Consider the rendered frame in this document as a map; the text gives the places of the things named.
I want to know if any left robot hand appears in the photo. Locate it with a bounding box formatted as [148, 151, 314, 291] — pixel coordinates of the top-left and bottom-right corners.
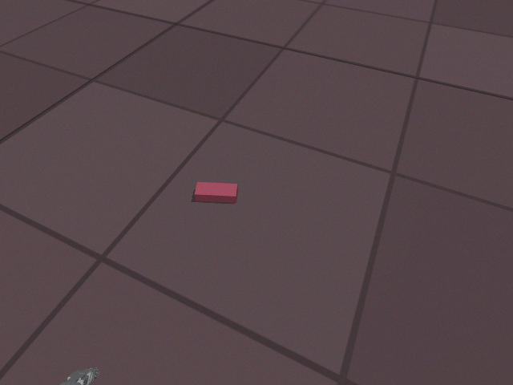
[59, 367, 99, 385]

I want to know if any carton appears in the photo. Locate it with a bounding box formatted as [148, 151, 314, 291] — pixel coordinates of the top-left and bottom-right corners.
[194, 182, 238, 203]

